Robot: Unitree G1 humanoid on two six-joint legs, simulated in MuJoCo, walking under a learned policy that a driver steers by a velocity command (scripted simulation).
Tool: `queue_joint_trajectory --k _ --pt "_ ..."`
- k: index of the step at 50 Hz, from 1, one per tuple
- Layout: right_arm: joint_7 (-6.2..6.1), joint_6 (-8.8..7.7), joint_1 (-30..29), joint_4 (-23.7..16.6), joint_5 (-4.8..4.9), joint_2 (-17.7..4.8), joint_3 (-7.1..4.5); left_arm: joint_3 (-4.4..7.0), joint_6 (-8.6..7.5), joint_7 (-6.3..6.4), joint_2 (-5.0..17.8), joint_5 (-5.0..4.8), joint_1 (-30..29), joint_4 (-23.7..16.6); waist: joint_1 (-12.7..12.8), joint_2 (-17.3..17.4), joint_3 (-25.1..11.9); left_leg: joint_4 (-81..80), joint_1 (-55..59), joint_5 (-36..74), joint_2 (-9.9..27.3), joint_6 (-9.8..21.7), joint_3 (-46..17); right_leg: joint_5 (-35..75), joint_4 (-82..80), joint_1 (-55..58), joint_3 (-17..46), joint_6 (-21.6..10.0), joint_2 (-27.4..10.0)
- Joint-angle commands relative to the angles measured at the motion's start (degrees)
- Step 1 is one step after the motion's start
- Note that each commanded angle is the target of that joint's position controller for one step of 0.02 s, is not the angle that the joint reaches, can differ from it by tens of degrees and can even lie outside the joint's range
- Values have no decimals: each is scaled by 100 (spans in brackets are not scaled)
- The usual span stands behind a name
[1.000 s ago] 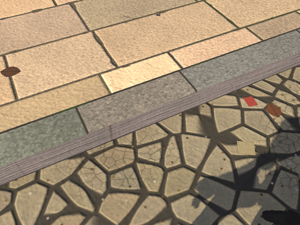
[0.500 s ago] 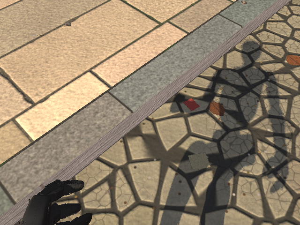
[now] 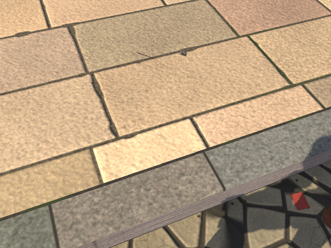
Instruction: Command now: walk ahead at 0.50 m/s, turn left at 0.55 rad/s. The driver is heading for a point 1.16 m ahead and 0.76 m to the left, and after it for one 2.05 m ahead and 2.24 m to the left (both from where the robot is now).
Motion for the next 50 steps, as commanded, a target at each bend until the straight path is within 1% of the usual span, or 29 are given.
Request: queue_joint_trajectory --k 1,2,4,6,9,12,16,18,20,21,22,23,24,26,28,31,32,33,34,37,40,42,43,44,46,47,48,49,50 --pt "-142 27 1236 61 137 -1260 -381 43 -183 -58 591 -33 -419 -694 -521 252 -712 -2235 3056 -154 1773 1117 -3210 593 1632 -3043 850 -141 -11" --pt "-166 8 1028 66 174 -1014 -309 28 -173 -38 533 5 -413 -636 -330 129 -420 -2294 2507 527 1454 900 -2664 825 1130 -2704 868 -144 -165" --pt "-188 -83 781 40 203 -770 -218 -3 -26 -7 498 136 -178 -530 -83 312 -528 -2316 2013 1824 1126 775 -2063 1047 808 -2007 856 -15 -192" --pt "-181 -172 887 98 221 -838 -232 -17 68 -24 452 121 -141 -513 -23 289 -640 -2325 1960 2316 974 847 -1821 1114 600 -1945 782 103 -117" --pt "-204 -173 1149 187 203 -934 -261 -48 106 -36 409 100 -672 -654 -180 386 -384 -2509 1952 1749 865 866 -1854 1489 -94 -2320 730 245 -75" --pt "-227 -145 1322 232 157 -947 -279 -110 59 -62 341 53 -1362 -840 -409 470 -174 -2503 1995 1367 788 759 -1933 1984 -1083 -2384 726 290 36" --pt "-248 -149 1334 195 99 -959 -288 -152 -22 -28 385 -1 -1625 -942 -457 581 -292 -1994 2006 2297 767 551 -2032 2138 -1988 -1730 697 199 342" --pt "-284 -152 1109 109 59 -954 -303 -131 -45 37 476 -38 -1077 -829 -187 700 -473 -1595 1718 2446 881 402 -2273 1859 -2107 -843 753 63 446" --pt "-269 -187 761 26 133 -951 -291 -10 -150 130 724 24 -2 -528 472 232 -738 -305 1298 2685 429 165 -2216 1820 -2968 544 684 -105 554" --pt "-243 -254 718 -150 216 -533 -170 111 -210 228 1185 145 769 -479 781 -607 -1327 1444 742 1807 -119 -70 -1657 907 -3541 1594 1941 -323 -651" --pt "-251 -247 1337 -350 264 46 -29 175 -139 262 1678 182 665 -539 186 -1796 -1468 2750 -800 -2036 -871 -213 -1047 1336 -4228 2282 4337 -818 -2080" --pt "-302 -98 1683 -159 90 -415 -79 196 -47 222 1433 86 331 -567 -59 -1141 -1372 3649 -1186 -1938 -312 -184 -1038 -123 -4156 1777 4925 -1208 -2149" --pt "-273 -27 1343 -75 -21 -609 -135 49 -21 171 766 42 -35 -708 -22 -327 -768 4128 -1380 -1449 -46 -211 -981 -988 -4217 1224 4228 -1174 -1810" --pt "-133 18 853 -251 -71 -423 -110 -87 -59 148 368 33 -286 -694 -76 -415 -159 4340 -1513 -852 243 -293 -802 -13 -4374 426 2687 -936 -1191" --pt "-41 99 786 -330 -68 -264 -76 -61 -173 150 398 13 5 -497 -110 -538 -122 4802 -1597 -439 265 -380 -725 1046 -4375 216 1913 -878 -963" --pt "-62 184 383 -565 -26 -208 -87 -16 -293 104 434 -28 296 -340 -124 -404 -105 5216 -2124 -286 202 -532 -726 2714 -4298 288 1278 -1050 -1088" --pt "-183 252 242 -610 -14 -9 -70 3 -312 94 406 9 638 -220 7 -698 -191 6410 -2589 -764 -3 -540 -446 3409 -4186 551 1238 -1255 -1278" --pt "-292 303 85 -745 -8 42 -56 -5 -301 94 367 -3 745 -163 -25 -587 -166 6740 -3040 -1027 54 -509 -576 3619 -4138 692 1077 -1262 -1336" --pt "-384 359 -603 -1099 3 282 42 -25 -288 94 344 33 951 -64 143 -663 45 7728 -3966 -1504 -1 -436 -400 3794 -4154 943 999 -1295 -1511" --pt "-592 373 -1434 -1731 0 547 194 -79 -268 116 251 86 1405 175 144 -398 135 8455 -5479 -2101 103 -136 -735 2748 -4362 1576 860 -1023 -1641" --pt "-542 380 -1908 -2164 -27 621 293 -142 -262 192 247 38 1430 372 35 -174 316 7323 -5443 -2092 170 -185 -318 2471 -4710 1357 308 -775 -1308" --pt "-391 416 -2051 -2531 -77 807 421 -171 -122 321 230 -1 1378 500 -109 -351 138 6065 -4832 -1853 366 -307 105 3569 -4793 1186 -87 -761 -952" --pt "-252 439 -1731 -2534 -3 913 507 -137 -36 361 407 -83 996 322 -286 -352 -192 4583 -3512 -1390 537 -243 258 4697 -4980 847 -426 -844 -886" --pt "-217 477 -1616 -2502 87 900 515 -124 7 348 440 -119 991 291 -194 -513 -534 3697 -2370 -1179 335 -139 584 5791 -5074 827 -529 -901 -824" --pt "-162 489 -308 -1944 106 388 268 62 1 233 1185 -251 578 -8 -691 -988 -1572 3159 -389 -1245 -308 110 1013 10161 -3454 1164 -768 -883 -1036" --pt "-149 470 543 -1691 100 107 156 175 18 147 1471 -370 361 -152 -1020 -1187 -2171 2695 466 -1291 -475 315 683 10706 -2196 1373 -699 -766 -1137" --pt "-154 386 1127 -1622 71 -225 12 266 -21 51 1587 -453 295 -317 -1414 -1105 -2522 1443 1708 -802 -432 580 -375 9459 -421 654 -617 -421 -922" --pt "-162 308 577 -1587 180 -938 -204 58 -80 -123 631 -364 292 -916 -899 1154 -2666 -361 3021 602 1178 1317 -3615 722 2356 -1960 -419 143 454" --pt "-314 409 380 -1742 186 -1241 -423 91 -44 -198 646 -38 431 -1054 -761 1025 -3345 -1032 2756 1754 1785 1617 -5559 416 4149 -2356 1017 36 856"
Keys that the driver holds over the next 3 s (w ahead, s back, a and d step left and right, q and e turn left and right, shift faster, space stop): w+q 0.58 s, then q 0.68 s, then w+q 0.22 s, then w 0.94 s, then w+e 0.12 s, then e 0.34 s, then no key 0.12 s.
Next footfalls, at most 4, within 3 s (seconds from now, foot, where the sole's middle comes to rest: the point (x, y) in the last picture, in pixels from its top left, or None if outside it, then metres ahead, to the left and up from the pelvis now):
0.42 right None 0.38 -0.09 -0.76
0.96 left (101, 198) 0.57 0.26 -0.62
1.76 right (100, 133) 0.87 0.31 -0.62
2.26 left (5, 124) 0.89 0.71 -0.62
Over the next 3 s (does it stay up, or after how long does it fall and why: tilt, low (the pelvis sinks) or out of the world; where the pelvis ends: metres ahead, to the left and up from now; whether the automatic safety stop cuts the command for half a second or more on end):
stays up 1.11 0.75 0.15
